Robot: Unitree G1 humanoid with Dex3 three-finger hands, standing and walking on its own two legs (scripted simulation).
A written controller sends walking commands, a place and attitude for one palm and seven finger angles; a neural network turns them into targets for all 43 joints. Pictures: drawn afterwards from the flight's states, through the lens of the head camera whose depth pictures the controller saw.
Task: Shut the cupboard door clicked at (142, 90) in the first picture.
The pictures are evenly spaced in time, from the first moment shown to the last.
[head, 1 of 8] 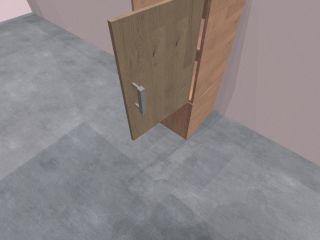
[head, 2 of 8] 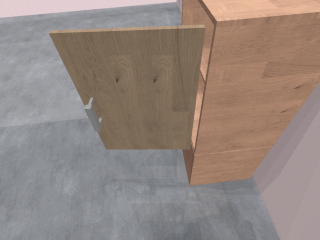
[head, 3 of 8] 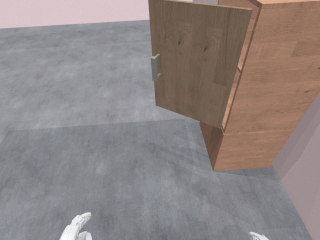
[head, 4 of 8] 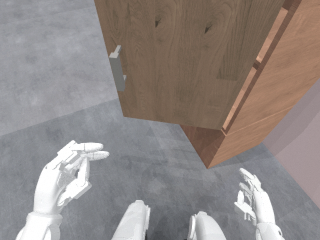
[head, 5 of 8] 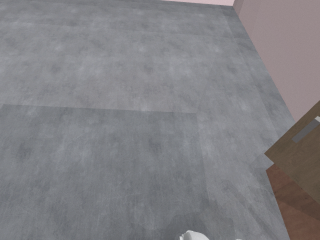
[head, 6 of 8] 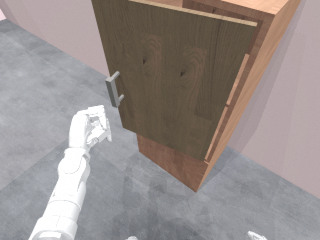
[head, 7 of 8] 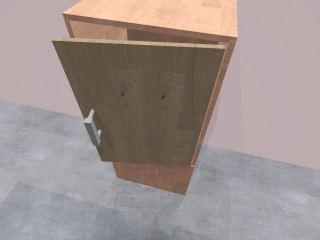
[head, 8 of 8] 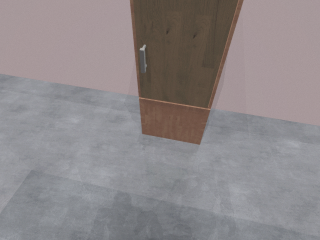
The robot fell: no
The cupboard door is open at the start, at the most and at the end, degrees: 83 83 0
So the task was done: yes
